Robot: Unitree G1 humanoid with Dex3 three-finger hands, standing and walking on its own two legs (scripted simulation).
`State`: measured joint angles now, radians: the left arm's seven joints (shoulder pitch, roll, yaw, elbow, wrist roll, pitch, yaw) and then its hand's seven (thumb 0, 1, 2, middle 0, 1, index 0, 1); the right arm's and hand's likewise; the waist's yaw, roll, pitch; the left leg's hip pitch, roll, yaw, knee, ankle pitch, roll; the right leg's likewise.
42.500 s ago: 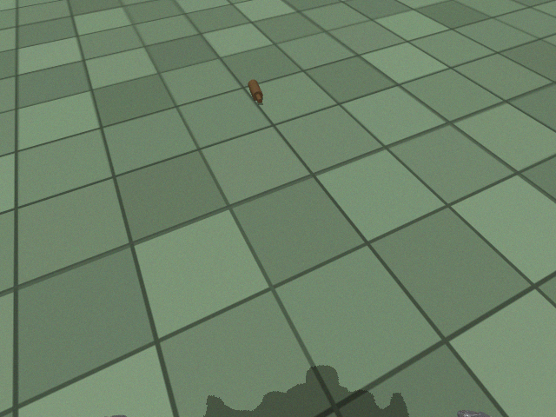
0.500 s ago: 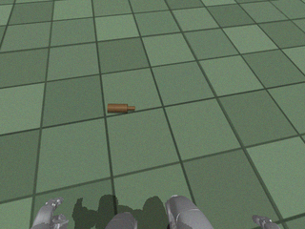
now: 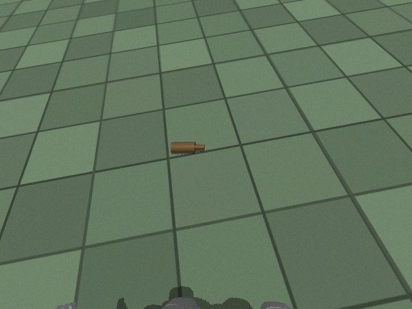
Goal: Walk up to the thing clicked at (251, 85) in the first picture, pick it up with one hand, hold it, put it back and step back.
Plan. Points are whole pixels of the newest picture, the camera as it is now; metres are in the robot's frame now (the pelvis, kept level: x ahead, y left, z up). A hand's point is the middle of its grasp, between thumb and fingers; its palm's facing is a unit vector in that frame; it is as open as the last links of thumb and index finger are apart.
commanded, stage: step back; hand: left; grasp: from above
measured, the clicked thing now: (188, 147) +1.06 +0.22 -0.72
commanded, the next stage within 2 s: stand in 0.88 s
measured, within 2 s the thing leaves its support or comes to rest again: neither
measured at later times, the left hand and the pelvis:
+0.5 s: hand out of the picture +0.11 +0.25 -0.13, palm faces +0.03 -0.92 -0.38, open 7.4 cm; pelvis +0.03 +0.00 +0.01, yaw +1 degrees
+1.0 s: hand (93, 297) +0.15 +0.29 -0.14, palm faces +0.00 -0.94 -0.35, open 7.4 cm; pelvis +0.06 +0.03 +0.02, yaw +0 degrees
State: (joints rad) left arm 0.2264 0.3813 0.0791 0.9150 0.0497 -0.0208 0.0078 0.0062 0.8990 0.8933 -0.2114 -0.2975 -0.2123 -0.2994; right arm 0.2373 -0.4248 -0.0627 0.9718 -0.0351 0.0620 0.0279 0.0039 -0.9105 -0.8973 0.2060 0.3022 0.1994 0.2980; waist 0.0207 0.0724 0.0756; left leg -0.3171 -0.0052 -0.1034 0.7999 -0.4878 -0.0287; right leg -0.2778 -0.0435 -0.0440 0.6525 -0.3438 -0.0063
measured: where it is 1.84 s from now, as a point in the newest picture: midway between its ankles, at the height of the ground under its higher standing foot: outside the picture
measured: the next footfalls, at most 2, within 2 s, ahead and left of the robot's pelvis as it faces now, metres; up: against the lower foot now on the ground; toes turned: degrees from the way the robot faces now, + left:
left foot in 0.04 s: +0.04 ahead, +0.15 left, +0.00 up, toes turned -2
right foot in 0.30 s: +0.10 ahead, -0.11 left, +0.00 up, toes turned -2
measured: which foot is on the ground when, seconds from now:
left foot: up 0.00-0.02, down 0.04-0.34, up 0.36-0.58, down 0.60-1.00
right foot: down 0.00-0.06, up 0.08-0.28, down 0.30-1.00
